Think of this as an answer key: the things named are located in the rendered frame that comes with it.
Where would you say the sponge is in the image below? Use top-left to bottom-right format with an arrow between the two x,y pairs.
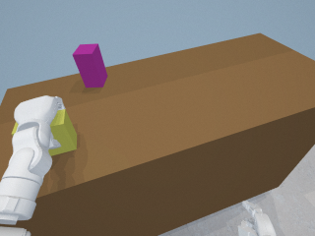
11,109 -> 77,156

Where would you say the table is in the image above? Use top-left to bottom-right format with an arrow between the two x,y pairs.
0,32 -> 315,236

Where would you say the right robot hand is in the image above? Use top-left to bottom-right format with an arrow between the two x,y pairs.
237,201 -> 277,236

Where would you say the left robot hand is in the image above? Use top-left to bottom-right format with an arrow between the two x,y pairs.
14,95 -> 66,149

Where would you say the left robot forearm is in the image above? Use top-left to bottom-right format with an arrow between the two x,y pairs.
0,119 -> 52,225

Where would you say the robot left upper arm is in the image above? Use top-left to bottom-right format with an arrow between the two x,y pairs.
0,226 -> 31,236

